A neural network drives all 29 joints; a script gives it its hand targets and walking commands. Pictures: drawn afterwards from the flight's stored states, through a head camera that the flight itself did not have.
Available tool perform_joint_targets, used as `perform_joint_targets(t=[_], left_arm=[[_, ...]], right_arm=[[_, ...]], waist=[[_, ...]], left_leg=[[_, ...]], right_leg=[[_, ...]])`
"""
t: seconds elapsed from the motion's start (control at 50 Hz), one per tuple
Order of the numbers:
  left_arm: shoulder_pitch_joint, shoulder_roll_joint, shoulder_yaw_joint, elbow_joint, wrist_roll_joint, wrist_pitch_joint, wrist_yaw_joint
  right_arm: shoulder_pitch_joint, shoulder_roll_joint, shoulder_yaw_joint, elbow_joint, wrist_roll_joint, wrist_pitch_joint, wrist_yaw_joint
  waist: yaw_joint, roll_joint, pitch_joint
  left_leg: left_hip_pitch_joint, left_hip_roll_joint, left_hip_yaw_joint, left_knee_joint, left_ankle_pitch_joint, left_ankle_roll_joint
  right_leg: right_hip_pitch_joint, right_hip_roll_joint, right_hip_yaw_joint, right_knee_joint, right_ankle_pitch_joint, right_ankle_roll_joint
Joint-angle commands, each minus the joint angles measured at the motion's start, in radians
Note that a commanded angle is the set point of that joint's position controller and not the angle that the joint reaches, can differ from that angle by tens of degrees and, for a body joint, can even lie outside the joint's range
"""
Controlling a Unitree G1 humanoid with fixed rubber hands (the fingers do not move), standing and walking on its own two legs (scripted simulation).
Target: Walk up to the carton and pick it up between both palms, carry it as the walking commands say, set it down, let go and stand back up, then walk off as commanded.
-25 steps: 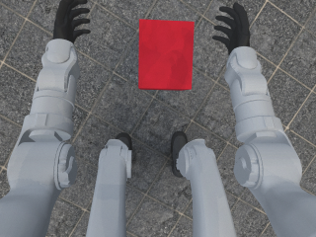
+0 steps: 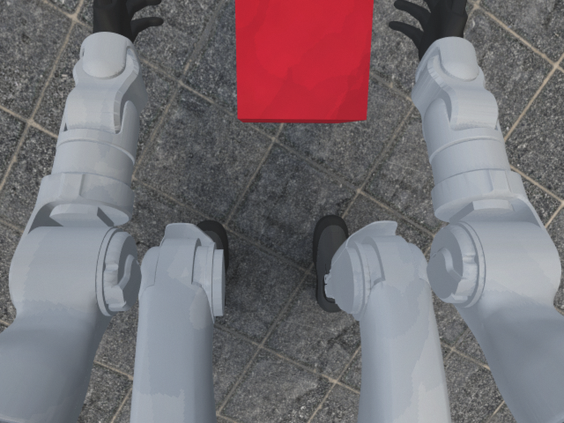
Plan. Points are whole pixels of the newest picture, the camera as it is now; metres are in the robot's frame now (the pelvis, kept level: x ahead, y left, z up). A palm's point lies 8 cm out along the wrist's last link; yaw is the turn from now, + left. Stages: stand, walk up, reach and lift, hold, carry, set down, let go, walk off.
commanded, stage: reach and lift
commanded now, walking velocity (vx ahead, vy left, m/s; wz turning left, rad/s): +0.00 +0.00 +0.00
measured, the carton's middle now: (296, 49) +0.55 -0.02 -0.35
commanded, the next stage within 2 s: none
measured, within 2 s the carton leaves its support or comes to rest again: neither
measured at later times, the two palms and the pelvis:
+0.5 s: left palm (137, 50) +0.52 +0.20 -0.27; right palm (405, 53) +0.53 -0.16 -0.27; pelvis +0.00 +0.00 -0.07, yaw +0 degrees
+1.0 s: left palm (145, 46) +0.52 +0.19 -0.27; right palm (395, 48) +0.54 -0.14 -0.27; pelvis +0.00 +0.00 -0.07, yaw +0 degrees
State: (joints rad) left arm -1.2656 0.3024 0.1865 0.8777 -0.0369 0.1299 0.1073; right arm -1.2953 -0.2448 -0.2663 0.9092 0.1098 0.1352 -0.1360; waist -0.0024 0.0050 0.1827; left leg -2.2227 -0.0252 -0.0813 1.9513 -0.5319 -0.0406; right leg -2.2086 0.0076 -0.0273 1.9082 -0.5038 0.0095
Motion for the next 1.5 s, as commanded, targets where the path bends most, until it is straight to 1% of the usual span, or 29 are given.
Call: perform_joint_targets(t=[0.0, 0.1, 0.16, 0.22, 0.24, 0.3, 0.36, 0.44, 0.5, 0.52, 0.54, 0.64, 0.66, 0.76, 0.8, 0.82, 0.84, 0.88, 0.92, 1.0, 1.1, 1.12, 1.14, 1.18, 1.26, 1.3, 1.36, 1.44, 1.48], left_arm=[[-0.379, 0.143, -0.013, 0.03, -0.137, -0.06, 0.009], [-0.406, 0.16, -0.029, 0.079, -0.135, -0.073, 0.012], [-0.433, 0.19, -0.028, 0.078, -0.136, -0.089, 0.013], [-0.461, 0.183, -0.067, 0.083, -0.165, -0.104, 0.007], [-0.457, 0.175, -0.074, 0.129, -0.175, -0.112, 0.001], [-0.433, 0.11, -0.115, 0.253, -0.188, -0.102, -0.038], [-0.462, 0.174, -0.078, 0.226, -0.16, -0.133, -0.045], [-0.449, 0.163, -0.09, 0.228, -0.162, -0.152, -0.046], [-0.414, 0.153, -0.092, 0.259, -0.16, -0.149, -0.045], [-0.386, 0.151, -0.094, 0.283, -0.151, -0.148, -0.047], [-0.393, 0.142, -0.09, 0.272, -0.159, -0.144, -0.051], [-0.399, 0.136, -0.093, 0.256, -0.15, -0.145, -0.05], [-0.422, 0.118, -0.103, 0.243, -0.152, -0.144, -0.052], [-0.415, 0.057, -0.116, 0.258, -0.15, -0.14, -0.064], [-0.432, 0.038, -0.124, 0.24, -0.152, -0.143, -0.069], [-0.433, -0.007, -0.135, 0.244, -0.152, -0.138, -0.078], [-0.442, -0.012, -0.125, 0.239, -0.139, -0.139, -0.08], [-0.456, -0.052, -0.126, 0.234, -0.131, -0.136, -0.087], [-0.478, -0.093, -0.1, 0.222, -0.107, -0.133, -0.097], [-0.54, -0.315, -0.119, 0.213, -0.08, -0.111, -0.148], [-0.382, -0.234, 0.034, 0.295, 0.065, -0.087, -0.139], [-0.429, -0.334, 0.031, 0.29, 0.077, -0.083, -0.155], [-0.489, -0.462, -0.015, 0.264, 0.069, -0.077, -0.18], [-0.554, -0.632, -0.058, 0.237, 0.053, -0.067, -0.225], [-0.531, -0.719, -0.059, 0.23, 0.058, -0.035, -0.266], [-0.532, -0.757, -0.071, 0.227, 0.055, -0.028, -0.279], [-0.537, -0.789, -0.077, 0.202, 0.05, -0.014, -0.295], [-0.52, -0.816, -0.086, 0.198, 0.045, -0.009, -0.305], [-0.539, -0.83, -0.093, 0.185, 0.037, -0.008, -0.311]], right_arm=[[-0.333, -0.151, 0.121, -0.014, 0.032, -0.061, 0.005], [-0.382, -0.182, 0.147, 0.022, 0.048, -0.079, 0.006], [-0.423, -0.174, 0.17, 0.019, 0.074, -0.089, 0.007], [-0.434, -0.157, 0.193, 0.037, 0.099, -0.102, 0.007], [-0.412, -0.126, 0.223, 0.107, 0.116, -0.102, 0.011], [-0.373, -0.099, 0.235, 0.23, 0.107, -0.09, 0.035], [-0.431, -0.154, 0.207, 0.163, 0.089, -0.119, 0.033], [-0.41, -0.125, 0.235, 0.172, 0.107, -0.135, 0.038], [-0.37, -0.123, 0.235, 0.206, 0.094, -0.131, 0.038], [-0.363, -0.113, 0.234, 0.204, 0.1, -0.131, 0.039], [-0.36, -0.114, 0.239, 0.209, 0.097, -0.129, 0.041], [-0.36, -0.108, 0.226, 0.217, 0.09, -0.126, 0.045], [-0.375, -0.103, 0.221, 0.205, 0.088, -0.127, 0.047], [-0.403, -0.066, 0.247, 0.184, 0.096, -0.132, 0.054], [-0.405, -0.016, 0.26, 0.181, 0.098, -0.129, 0.06], [-0.395, 0.005, 0.259, 0.201, 0.086, -0.127, 0.065], [-0.417, 0.035, 0.26, 0.187, 0.085, -0.124, 0.072], [-0.434, 0.062, 0.251, 0.19, 0.077, -0.123, 0.077], [-0.436, 0.138, 0.253, 0.199, 0.063, -0.113, 0.091], [-0.498, 0.338, 0.258, 0.185, 0.031, -0.099, 0.141], [-0.386, 0.244, 0.103, 0.223, -0.072, -0.087, 0.136], [-0.416, 0.326, 0.109, 0.215, -0.095, -0.087, 0.149], [-0.447, 0.464, 0.132, 0.202, -0.092, -0.083, 0.172], [-0.536, 0.659, 0.19, 0.16, -0.064, -0.076, 0.22], [-0.514, 0.744, 0.175, 0.172, -0.078, -0.042, 0.263], [-0.539, 0.776, 0.177, 0.138, -0.072, -0.039, 0.276], [-0.513, 0.806, 0.172, 0.149, -0.073, -0.025, 0.289], [-0.528, 0.838, 0.194, 0.14, -0.051, -0.019, 0.3], [-0.516, 0.859, 0.192, 0.143, -0.054, -0.016, 0.301]], waist=[[0.028, -0.005, -1.163], [0.041, -0.01, -1.109], [0.068, -0.019, -1.102], [0.051, -0.037, -1.108], [0.058, -0.037, -1.052], [0.023, -0.039, -0.871], [0.037, -0.037, -0.849], [0.06, -0.034, -0.878], [0.046, -0.045, -0.886], [0.057, -0.022, -0.863], [0.048, -0.043, -0.86], [0.046, -0.028, -0.843], [0.03, -0.017, -0.835], [0.039, -0.028, -0.815], [0.05, -0.031, -0.831], [0.025, -0.039, -0.795], [0.047, -0.029, -0.791], [0.034, -0.021, -0.798], [0.051, -0.031, -0.777], [0.029, -0.035, -0.739], [0.063, -0.022, -0.637], [0.052, -0.018, -0.63], [0.034, -0.007, -0.629], [0.061, -0.003, -0.658], [0.049, -0.021, -0.623], [0.056, 0.004, -0.633], [0.037, -0.004, -0.616], [0.058, -0.007, -0.624], [0.042, -0.013, -0.616]], left_leg=[[0.495, -0.029, 0.15, -0.088, 0.209, 0.002], [0.466, -0.016, 0.139, -0.025, 0.217, 0.001], [0.448, -0.009, 0.139, 0.009, 0.211, 0.004], [0.462, -0.001, 0.132, 0.042, 0.234, 0.006], [0.427, 0.002, 0.139, 0.057, 0.215, 0.005], [0.328, 0.016, 0.129, 0.072, 0.129, 0.008], [0.303, 0.018, 0.112, 0.11, 0.186, 0.007], [0.335, 0.015, 0.117, 0.132, 0.258, 0.0], [0.351, 0.013, 0.114, 0.133, 0.258, -0.001], [0.349, 0.014, 0.116, 0.137, 0.263, -0.003], [0.34, 0.014, 0.112, 0.131, 0.238, 0.0], [0.351, 0.009, 0.113, 0.129, 0.232, 0.0], [0.355, 0.01, 0.108, 0.122, 0.243, 0.0], [0.345, 0.004, 0.109, 0.126, 0.23, 0.001], [0.356, -0.001, 0.112, 0.133, 0.244, 0.001], [0.325, -0.002, 0.112, 0.127, 0.229, 0.002], [0.336, -0.006, 0.113, 0.122, 0.232, 0.004], [0.344, -0.01, 0.11, 0.116, 0.223, 0.005], [0.324, -0.017, 0.119, 0.12, 0.219, 0.005], [0.327, -0.034, 0.111, 0.114, 0.214, 0.011], [0.324, -0.051, 0.117, 0.099, 0.186, 0.004], [0.304, -0.058, 0.112, 0.1, 0.178, 0.009], [0.307, -0.062, 0.104, 0.097, 0.201, 0.016], [0.319, -0.074, 0.117, 0.116, 0.211, 0.024], [0.266, -0.083, 0.126, 0.122, 0.174, 0.03], [0.268, -0.087, 0.13, 0.125, 0.192, 0.033], [0.252, -0.089, 0.134, 0.124, 0.177, 0.039], [0.245, -0.09, 0.142, 0.129, 0.182, 0.043], [0.224, -0.09, 0.144, 0.131, 0.174, 0.047]], right_leg=[[0.726, 0.048, 0.013, -0.045, 0.256, 0.033], [0.668, 0.036, 0.013, 0.023, 0.253, 0.042], [0.685, 0.03, 0.027, 0.057, 0.267, 0.044], [0.68, 0.031, 0.026, 0.089, 0.288, 0.047], [0.674, 0.029, 0.04, 0.093, 0.284, 0.044], [0.583, 0.02, 0.045, 0.104, 0.213, 0.038], [0.56, 0.018, 0.055, 0.141, 0.278, 0.045], [0.585, 0.024, 0.06, 0.166, 0.366, 0.05], [0.57, 0.024, 0.045, 0.17, 0.351, 0.051], [0.548, 0.027, 0.048, 0.168, 0.351, 0.051], [0.553, 0.023, 0.045, 0.168, 0.33, 0.049], [0.531, 0.029, 0.042, 0.166, 0.308, 0.047], [0.508, 0.03, 0.036, 0.168, 0.319, 0.047], [0.51, 0.034, 0.041, 0.161, 0.299, 0.043], [0.523, 0.038, 0.05, 0.166, 0.312, 0.044], [0.509, 0.04, 0.043, 0.158, 0.305, 0.044], [0.498, 0.04, 0.044, 0.162, 0.3, 0.045], [0.501, 0.047, 0.037, 0.163, 0.288, 0.043], [0.508, 0.05, 0.049, 0.158, 0.291, 0.04], [0.477, 0.069, 0.032, 0.162, 0.274, 0.036], [0.418, 0.086, 0.009, 0.154, 0.219, 0.052], [0.412, 0.093, 0.013, 0.151, 0.223, 0.045], [0.396, 0.104, 0.009, 0.16, 0.25, 0.039], [0.405, 0.118, 0.017, 0.168, 0.256, 0.03], [0.4, 0.121, 0.011, 0.175, 0.219, 0.019], [0.389, 0.127, 0.007, 0.179, 0.229, 0.019], [0.38, 0.127, 0.002, 0.176, 0.213, 0.013], [0.383, 0.128, 0.002, 0.184, 0.217, 0.011], [0.37, 0.131, 0.002, 0.178, 0.211, 0.004]])
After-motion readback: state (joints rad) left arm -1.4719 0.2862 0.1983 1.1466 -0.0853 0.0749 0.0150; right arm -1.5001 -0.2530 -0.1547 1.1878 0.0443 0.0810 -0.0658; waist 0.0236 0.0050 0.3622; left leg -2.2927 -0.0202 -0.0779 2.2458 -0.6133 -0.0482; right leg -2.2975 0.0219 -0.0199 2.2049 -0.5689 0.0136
